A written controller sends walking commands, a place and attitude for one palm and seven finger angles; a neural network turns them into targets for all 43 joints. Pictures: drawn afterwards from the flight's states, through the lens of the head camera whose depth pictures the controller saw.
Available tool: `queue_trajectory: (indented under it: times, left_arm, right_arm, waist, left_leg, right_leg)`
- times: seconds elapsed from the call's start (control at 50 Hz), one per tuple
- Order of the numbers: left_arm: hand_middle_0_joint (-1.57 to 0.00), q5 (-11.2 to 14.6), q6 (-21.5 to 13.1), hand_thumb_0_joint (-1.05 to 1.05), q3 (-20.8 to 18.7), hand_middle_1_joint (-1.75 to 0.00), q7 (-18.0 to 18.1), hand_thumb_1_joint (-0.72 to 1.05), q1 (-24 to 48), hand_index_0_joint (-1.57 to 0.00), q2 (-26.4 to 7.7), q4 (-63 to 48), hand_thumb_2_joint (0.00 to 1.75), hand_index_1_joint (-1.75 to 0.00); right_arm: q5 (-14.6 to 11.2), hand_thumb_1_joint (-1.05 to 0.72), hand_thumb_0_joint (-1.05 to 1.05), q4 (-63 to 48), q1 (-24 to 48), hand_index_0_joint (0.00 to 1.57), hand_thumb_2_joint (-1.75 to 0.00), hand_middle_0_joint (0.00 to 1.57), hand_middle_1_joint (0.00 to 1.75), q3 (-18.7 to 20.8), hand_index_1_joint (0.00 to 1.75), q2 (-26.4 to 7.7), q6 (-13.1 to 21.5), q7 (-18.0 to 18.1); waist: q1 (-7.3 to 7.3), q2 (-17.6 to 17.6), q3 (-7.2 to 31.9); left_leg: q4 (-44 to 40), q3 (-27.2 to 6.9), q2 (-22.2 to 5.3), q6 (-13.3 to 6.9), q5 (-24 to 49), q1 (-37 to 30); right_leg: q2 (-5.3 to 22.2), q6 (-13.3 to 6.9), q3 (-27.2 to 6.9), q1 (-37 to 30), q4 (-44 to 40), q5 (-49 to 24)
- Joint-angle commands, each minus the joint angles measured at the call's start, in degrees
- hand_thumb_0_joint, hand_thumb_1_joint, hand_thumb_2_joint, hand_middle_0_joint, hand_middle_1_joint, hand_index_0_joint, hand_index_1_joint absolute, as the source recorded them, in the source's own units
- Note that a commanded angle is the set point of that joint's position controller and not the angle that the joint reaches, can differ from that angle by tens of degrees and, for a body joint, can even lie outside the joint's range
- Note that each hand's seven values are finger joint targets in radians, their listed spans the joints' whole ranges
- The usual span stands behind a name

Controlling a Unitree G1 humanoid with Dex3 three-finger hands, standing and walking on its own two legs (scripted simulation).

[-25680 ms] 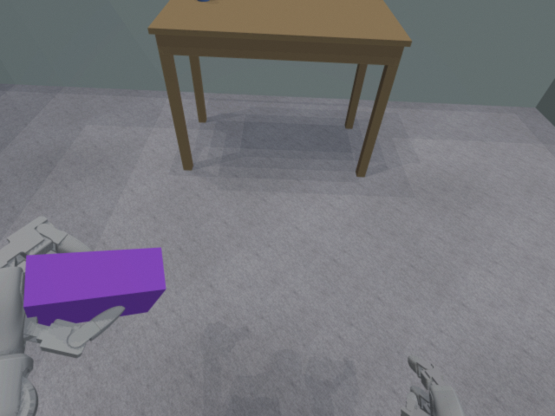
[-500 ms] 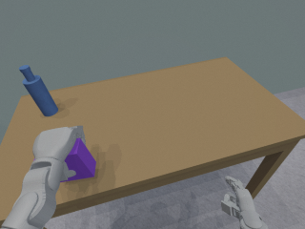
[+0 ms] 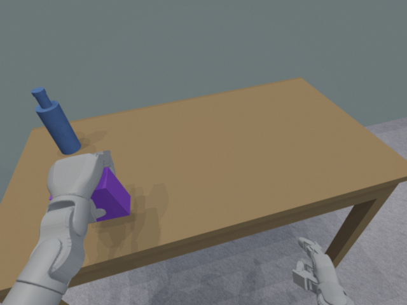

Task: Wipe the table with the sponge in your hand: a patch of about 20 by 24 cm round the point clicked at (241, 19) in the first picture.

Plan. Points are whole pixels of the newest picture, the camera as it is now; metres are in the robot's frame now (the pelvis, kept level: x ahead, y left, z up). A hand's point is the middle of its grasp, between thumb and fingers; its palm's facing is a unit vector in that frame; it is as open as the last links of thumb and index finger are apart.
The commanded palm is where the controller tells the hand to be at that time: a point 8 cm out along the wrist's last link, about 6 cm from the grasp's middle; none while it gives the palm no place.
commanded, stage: move the sponge above the wiping area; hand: left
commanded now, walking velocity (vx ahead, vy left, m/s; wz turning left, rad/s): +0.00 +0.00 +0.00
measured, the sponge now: (99, 201) +0.27 +0.28 +0.07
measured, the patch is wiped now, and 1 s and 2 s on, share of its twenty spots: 0.00 0.00 0.00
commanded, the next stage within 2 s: lower the sponge onto the table in 1.84 s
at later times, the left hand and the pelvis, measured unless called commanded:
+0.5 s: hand (84, 179) +0.28 +0.29 +0.13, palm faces +0.16 -0.05 -0.99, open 9.3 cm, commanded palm +0.23 +0.28 +0.18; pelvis +0.01 -0.01 +0.00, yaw +0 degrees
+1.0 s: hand (68, 186) +0.25 +0.31 +0.13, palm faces +0.14 -0.06 -0.99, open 9.3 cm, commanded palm +0.22 +0.29 +0.18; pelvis +0.01 -0.01 +0.00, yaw +1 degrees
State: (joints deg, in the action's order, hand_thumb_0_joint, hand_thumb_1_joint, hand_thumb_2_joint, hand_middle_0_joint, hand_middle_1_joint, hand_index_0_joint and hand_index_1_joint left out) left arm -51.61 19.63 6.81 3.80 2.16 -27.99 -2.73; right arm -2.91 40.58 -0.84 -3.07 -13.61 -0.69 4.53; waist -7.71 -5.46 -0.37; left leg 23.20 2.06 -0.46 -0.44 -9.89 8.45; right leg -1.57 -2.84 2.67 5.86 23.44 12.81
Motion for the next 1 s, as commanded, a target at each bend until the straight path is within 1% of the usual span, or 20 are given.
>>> queue_trajectory:
  times: [0.0, 0.02, 0.12, 0.16, 0.2, 0.26, 0.3, 0.32, 0.4, 0.42, 0.5, 0.56, 0.66, 0.7, 0.72, 0.8, 0.82, 0.84, 0.9, 0.98]
  left_arm:
    - [-1.2, 0.5, 7.3, 0.0, -13.2, -1.6, 2.0, 0.1, 15.5, -1.2, -14.7, -5.3, 1.3, -1.6]
    - [-1.2, 1.6, 8.6, 0.0, -8.8, -1.6, 0.1, 0.1, 13.6, -1.2, -10.2, -5.1, 1.3, -1.6]
    - [-1.2, 1.2, 10.0, 0.0, -3.3, -1.6, -7.2, 0.1, 9.6, -1.2, -7.4, -6.7, 1.3, -1.6]
    - [-1.2, -0.4, 7.8, 0.0, -3.7, -1.6, -8.6, 0.1, 12.9, -1.2, -9.9, -9.7, 1.3, -1.6]
    - [-1.2, -2.0, 4.0, 0.0, -9.2, -1.6, -7.8, 0.1, 16.5, -1.2, -16.6, -15.5, 1.3, -1.6]
    - [-1.2, -3.1, -2.6, 0.0, -12.9, -1.6, -3.9, 0.1, 19.4, -1.2, -18.4, -18.0, 1.3, -1.6]
    - [-1.2, -4.1, -4.5, 0.0, -18.3, -1.6, -0.2, 0.1, 21.9, -1.2, -23.4, -19.7, 1.3, -1.6]
    - [-1.2, -3.9, -4.4, 0.0, -14.8, -1.6, 1.2, 0.1, 21.1, -1.2, -18.0, -19.0, 1.3, -1.6]
    - [-1.2, -1.1, 1.4, 0.0, -16.7, -1.6, 3.4, 0.1, 18.1, -1.2, -18.1, -8.9, 1.3, -1.6]
    - [-1.2, -0.1, 3.3, 0.0, -13.0, -1.6, 2.6, 0.1, 17.6, -1.2, -14.0, -7.7, 1.3, -1.6]
    - [-1.2, 1.7, 8.8, 0.0, -8.6, -1.6, -2.8, 0.1, 10.1, -1.2, -10.5, -5.7, 1.3, -1.6]
    - [-1.2, 2.0, 9.3, 0.0, -5.0, -1.6, -7.6, 0.1, 4.8, -1.2, -8.4, -9.5, 1.3, -1.6]
    - [-1.2, -1.3, 2.5, 0.0, -10.4, -1.6, -7.5, 0.1, 9.9, -1.2, -15.4, -20.2, 1.3, -1.6]
    - [-1.2, -2.3, -1.1, 0.0, -18.0, -1.6, -4.0, 0.1, 11.8, -1.2, -23.2, -24.9, 1.3, -1.6]
    - [-1.2, -3.0, -2.0, 0.0, -16.7, -1.6, -2.3, 0.1, 13.2, -1.2, -20.3, -24.2, 1.3, -1.6]
    - [-1.2, -3.0, -0.4, 0.0, -18.7, -1.6, 3.0, 0.1, 16.6, -1.2, -20.9, -17.1, 1.3, -1.6]
    - [-1.2, -2.4, 0.9, 0.0, -15.5, -1.6, 3.3, 0.1, 17.2, -1.2, -17.1, -15.1, 1.3, -1.6]
    - [-1.2, -1.6, 2.0, 0.0, -15.9, -1.6, 3.3, 0.1, 16.7, -1.2, -17.5, -13.6, 1.3, -1.6]
    - [-1.2, 1.1, 6.2, 0.0, -13.8, -1.6, 0.2, 0.1, 12.1, -1.2, -15.7, -9.5, 1.3, -1.6]
    - [-1.2, 2.4, 8.1, 0.0, -5.7, -1.6, -6.7, 0.1, 8.4, -1.2, -9.7, -9.1, 1.3, -1.6]
  right_arm:
    - [-0.6, -0.9, 0.0, -9.8, 16.3, 0.2, -0.9, 0.2, 0.3, 2.1, 0.3, -7.2, 2.2, -0.1]
    - [-0.8, -0.9, 0.0, -11.0, 16.1, 0.2, -0.9, 0.2, 0.3, 2.1, 0.3, -7.1, 1.8, -0.2]
    - [-1.4, -0.9, 0.0, -13.0, 15.7, 0.2, -0.9, 0.2, 0.3, 1.5, 0.3, -7.5, 0.8, -0.9]
    - [-1.1, -0.9, 0.0, -13.3, 15.0, 0.2, -0.9, 0.2, 0.3, 1.5, 0.3, -7.5, 1.0, -0.7]
    - [-0.3, -0.9, 0.0, -13.5, 14.8, 0.2, -0.9, 0.2, 0.3, 1.6, 0.3, -7.3, 1.5, -0.2]
    - [0.8, -0.9, 0.0, -12.9, 11.5, 0.2, -0.9, 0.2, 0.3, 2.0, 0.3, -6.2, 3.2, 1.1]
    - [1.1, -0.9, 0.0, -11.7, 11.1, 0.2, -0.9, 0.2, 0.3, 2.4, 0.3, -6.6, 3.9, 1.5]
    - [1.1, -0.9, 0.0, -12.0, 10.4, 0.2, -0.9, 0.2, 0.3, 2.5, 0.3, -5.4, 4.3, 1.5]
    - [-0.1, -0.9, 0.0, -9.7, 12.6, 0.2, -0.9, 0.2, 0.3, 2.8, 0.3, -7.1, 3.3, 0.2]
    - [-0.3, -0.9, 0.0, -10.2, 13.2, 0.2, -0.9, 0.2, 0.3, 2.7, 0.3, -7.0, 3.0, -0.1]
    - [-1.2, -0.9, 0.0, -11.4, 16.2, 0.2, -0.9, 0.2, 0.3, 2.3, 0.3, -7.6, 1.8, -0.7]
    - [-1.1, -0.9, 0.0, -13.2, 15.0, 0.2, -0.9, 0.2, 0.3, 2.1, 0.3, -7.7, 0.9, -1.5]
    - [0.2, -0.9, 0.0, -14.4, 12.9, 0.2, -0.9, 0.2, 0.3, 1.9, 0.3, -6.9, 1.1, -0.9]
    - [1.0, -0.9, 0.0, -14.1, 12.5, 0.2, -0.9, 0.2, 0.3, 2.1, 0.3, -6.9, 2.1, -0.1]
    - [1.3, -0.9, 0.0, -13.9, 11.0, 0.2, -0.9, 0.2, 0.3, 2.0, 0.3, -5.8, 2.5, 0.4]
    - [0.4, -0.9, 0.0, -11.2, 11.7, 0.2, -0.9, 0.2, 0.3, 2.7, 0.3, -6.7, 2.4, 0.3]
    - [0.1, -0.9, 0.0, -11.1, 11.9, 0.2, -0.9, 0.2, 0.3, 2.8, 0.3, -6.3, 2.5, 0.1]
    - [-0.1, -0.9, 0.0, -10.8, 12.2, 0.2, -0.9, 0.2, 0.3, 2.8, 0.3, -6.6, 2.5, -0.1]
    - [-0.7, -0.9, 0.0, -10.9, 15.9, 0.2, -0.9, 0.2, 0.3, 2.3, 0.3, -7.3, 2.0, -0.3]
    - [-1.3, -0.9, 0.0, -12.4, 15.3, 0.2, -0.9, 0.2, 0.3, 2.0, 0.3, -7.5, 1.1, -0.6]
  waist:
    - [-0.58, 0.9, 8.4]
    - [0.1, 2.8, 8.6]
    - [1.67, 4.9, 8.8]
    - [2.21, 5.3, 10.4]
    - [1.5, 3.7, 13.0]
    - [0.94, 1.2, 16.0]
    - [0.12, -3.0, 15.6]
    - [0.4, -4.2, 15.4]
    - [0.05, -1.8, 9.7]
    - [0.33, -0.7, 10.3]
    - [0.64, 3.6, 9.2]
    - [1.17, 6.1, 11.4]
    - [1.21, 5.5, 15.4]
    - [-0.19, 2.3, 16.0]
    - [0.07, 1.0, 16.9]
    - [0.18, -3.6, 10.2]
    - [0.49, -5.2, 10.6]
    - [0.38, -3.2, 10.4]
    - [0.05, -0.4, 8.6]
    - [1.82, 4.2, 8.1]
  left_leg:
    - [-4.0, -4.7, 1.9, -0.5, 6.1, -3.3]
    - [-3.7, -3.9, 1.5, -0.9, 5.8, -2.3]
    - [-2.2, -4.4, 1.9, -1.9, 4.3, -1.4]
    - [-1.3, -4.7, 2.2, -2.5, 4.5, -2.4]
    - [-0.9, -5.2, 2.2, -2.6, 5.2, -4.2]
    - [-0.2, -5.3, 2.5, -2.6, 9.8, -7.5]
    - [-0.9, -6.0, 2.3, -2.0, 10.3, -8.6]
    - [-0.6, -4.9, 2.3, -2.0, 12.1, -8.6]
    - [-1.9, -5.1, 1.9, -0.9, 10.7, -5.6]
    - [-1.9, -4.2, 1.7, -1.1, 10.7, -4.6]
    - [-2.1, -4.1, 2.0, -1.3, 10.4, -3.3]
    - [-0.2, -4.2, 2.2, -2.3, 11.7, -2.7]
    - [1.2, -4.6, 2.3, -2.9, 13.3, -5.3]
    - [1.2, -5.4, 2.3, -2.6, 13.1, -7.2]
    - [1.4, -4.5, 2.5, -2.7, 14.7, -7.4]
    - [-0.6, -5.5, 2.0, -1.2, 11.8, -6.9]
    - [-0.6, -4.6, 1.8, -1.3, 11.5, -6.4]
    - [-0.9, -4.9, 1.8, -1.0, 11.3, -5.9]
    - [-1.8, -4.7, 2.3, -1.2, 9.9, -4.4]
    - [-1.5, -4.9, 2.1, -2.0, 7.5, -2.4]
  right_leg:
    - [0.7, -2.3, -8.0, 1.6, -6.2, -2.3]
    - [1.2, -1.5, -6.0, 0.7, -5.7, -3.2]
    - [1.3, -0.9, -5.8, 1.8, -4.8, -3.6]
    - [1.4, -0.6, -6.1, 2.3, -4.5, -3.6]
    - [0.9, -1.2, -8.0, 1.4, -4.3, -3.2]
    - [0.5, -1.7, -6.7, 0.6, -4.3, -6.9]
    - [-0.3, -3.0, -9.4, 1.0, -5.0, -6.5]
    - [0.0, -3.0, -7.3, 0.8, -4.7, -8.0]
    - [0.3, -3.2, -9.1, 1.7, -5.8, -7.6]
    - [1.1, -2.4, -6.8, 0.7, -5.4, -8.6]
    - [1.3, -1.3, -7.2, 0.4, -4.5, -10.4]
    - [1.8, -0.5, -5.9, -1.0, -2.7, -15.4]
    - [1.3, -0.7, -6.5, -0.8, -2.0, -15.8]
    - [0.6, -1.7, -9.5, -0.8, -2.7, -14.0]
    - [0.7, -1.9, -7.6, -1.1, -2.5, -14.8]
    - [-0.1, -3.5, -10.2, 2.6, -5.5, -8.3]
    - [0.5, -3.1, -8.4, 2.2, -5.2, -7.9]
    - [0.6, -2.8, -8.2, 2.0, -5.1, -8.1]
    - [1.0, -2.1, -8.6, 1.0, -5.3, -8.3]
    - [1.7, -0.5, -6.4, 1.7, -4.8, -8.0]
